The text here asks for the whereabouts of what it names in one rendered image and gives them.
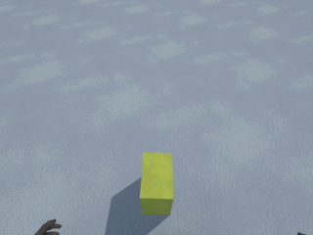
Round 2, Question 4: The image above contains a carton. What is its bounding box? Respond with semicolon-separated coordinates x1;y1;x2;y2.
140;153;174;215

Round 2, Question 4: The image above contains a robot left hand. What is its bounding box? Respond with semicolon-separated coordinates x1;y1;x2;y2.
34;219;62;235

